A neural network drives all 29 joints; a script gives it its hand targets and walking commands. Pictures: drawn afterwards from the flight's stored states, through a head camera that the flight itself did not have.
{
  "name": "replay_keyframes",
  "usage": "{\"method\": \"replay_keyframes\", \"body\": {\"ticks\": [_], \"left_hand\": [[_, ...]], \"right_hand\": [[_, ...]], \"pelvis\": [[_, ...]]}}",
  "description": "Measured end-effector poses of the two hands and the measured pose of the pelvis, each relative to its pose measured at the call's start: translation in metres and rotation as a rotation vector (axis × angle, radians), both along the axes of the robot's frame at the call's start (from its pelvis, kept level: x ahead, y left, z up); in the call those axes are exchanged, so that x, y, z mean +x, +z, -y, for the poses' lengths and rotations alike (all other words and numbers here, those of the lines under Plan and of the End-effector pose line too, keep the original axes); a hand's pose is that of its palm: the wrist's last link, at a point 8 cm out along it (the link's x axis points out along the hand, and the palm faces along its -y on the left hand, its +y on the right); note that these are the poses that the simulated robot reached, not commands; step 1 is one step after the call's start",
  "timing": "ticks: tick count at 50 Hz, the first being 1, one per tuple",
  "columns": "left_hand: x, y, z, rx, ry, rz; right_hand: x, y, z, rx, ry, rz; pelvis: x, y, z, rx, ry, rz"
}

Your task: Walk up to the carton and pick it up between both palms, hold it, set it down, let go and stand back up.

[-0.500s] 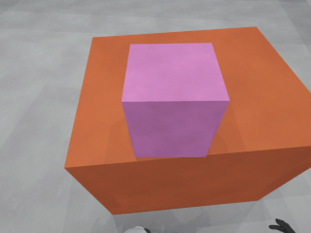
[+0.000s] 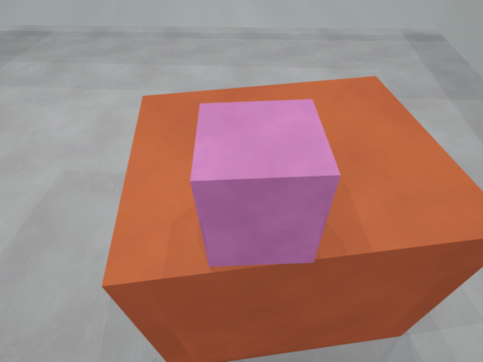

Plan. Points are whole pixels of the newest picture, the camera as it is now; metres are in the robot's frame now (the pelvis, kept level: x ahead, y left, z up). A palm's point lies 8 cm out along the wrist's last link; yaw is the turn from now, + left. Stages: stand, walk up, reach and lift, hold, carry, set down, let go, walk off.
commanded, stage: stand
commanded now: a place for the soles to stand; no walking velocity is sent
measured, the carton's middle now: (258, 186) +0.43 +0.00 +0.06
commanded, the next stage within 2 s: reach and lift in 0.20 s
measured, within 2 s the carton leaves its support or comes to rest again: neither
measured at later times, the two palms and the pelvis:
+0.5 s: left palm (129, 337) +0.21 +0.24 -0.11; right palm out of the picture +0.15 -0.29 -0.10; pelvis -0.01 +0.00 -0.03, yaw +0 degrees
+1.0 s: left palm (112, 352) +0.18 +0.25 -0.06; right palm out of the picture +0.15 -0.25 -0.07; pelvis +0.01 -0.01 -0.01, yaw -1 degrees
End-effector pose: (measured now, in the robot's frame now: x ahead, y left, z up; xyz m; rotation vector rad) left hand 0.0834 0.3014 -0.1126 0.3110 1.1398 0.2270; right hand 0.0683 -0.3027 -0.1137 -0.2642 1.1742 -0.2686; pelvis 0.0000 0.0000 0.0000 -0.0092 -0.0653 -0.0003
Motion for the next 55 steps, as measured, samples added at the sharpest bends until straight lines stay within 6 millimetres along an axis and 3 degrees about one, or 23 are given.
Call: {"method": "replay_keyframes", "body": {"ticks": [10, 12, 15, 19, 22, 24, 27, 32, 39, 49, 55], "left_hand": [[-0.012, -0.005, -0.003, 0.005, -0.005, -0.068], [-0.009, -0.009, -0.004, 0.007, 0.031, -0.12], [0.022, -0.018, 0.003, 0.017, 0.001, -0.151], [0.083, -0.017, 0.026, -0.031, -0.054, -0.031], [0.116, -0.006, 0.046, -0.057, -0.098, 0.065], [0.125, 0.001, 0.057, -0.073, -0.115, 0.103], [0.123, 0.008, 0.064, -0.089, -0.102, 0.12], [0.1, 0.012, 0.056, -0.072, -0.056, 0.112], [0.079, 0.02, 0.045, -0.057, -0.023, 0.154], [0.09, 0.045, 0.054, -0.079, -0.026, 0.294], [0.1, 0.057, 0.061, -0.097, -0.035, 0.373]], "right_hand": [[-0.011, -0.002, -0.001, -0.001, -0.023, -0.041], [0.0, -0.003, -0.001, -0.008, 0.019, -0.018], [0.034, -0.005, -0.001, 0.002, 0.064, 0.082], [0.073, -0.003, -0.002, -0.012, 0.092, 0.183], [0.086, 0.005, -0.006, 0.0, 0.098, 0.239], [0.086, 0.011, -0.01, 0.018, 0.091, 0.259], [0.077, 0.019, -0.012, 0.031, 0.084, 0.262], [0.063, 0.03, -0.009, 0.015, 0.109, 0.265], [0.065, 0.039, -0.015, 0.011, 0.141, 0.332], [0.081, 0.045, -0.049, 0.082, 0.135, 0.448], [0.088, 0.057, -0.055, 0.082, 0.125, 0.5]], "pelvis": [[0.002, 0.0, -0.002, 0.001, -0.015, -0.014], [-0.001, -0.003, -0.001, 0.005, -0.013, -0.023], [-0.012, -0.016, -0.001, 0.002, 0.001, -0.015], [-0.02, -0.031, 0.0, -0.005, 0.016, 0.012], [-0.019, -0.032, 0.0, -0.01, 0.019, 0.023], [-0.017, -0.029, 0.001, -0.017, 0.013, 0.027], [-0.01, -0.023, 0.003, -0.017, -0.005, 0.019], [-0.002, -0.016, 0.007, -0.007, -0.019, 0.011], [0.001, -0.011, 0.012, 0.008, -0.015, 0.011], [0.007, -0.006, 0.012, 0.017, -0.015, 0.021], [0.012, -0.002, 0.012, 0.019, -0.026, 0.027]]}}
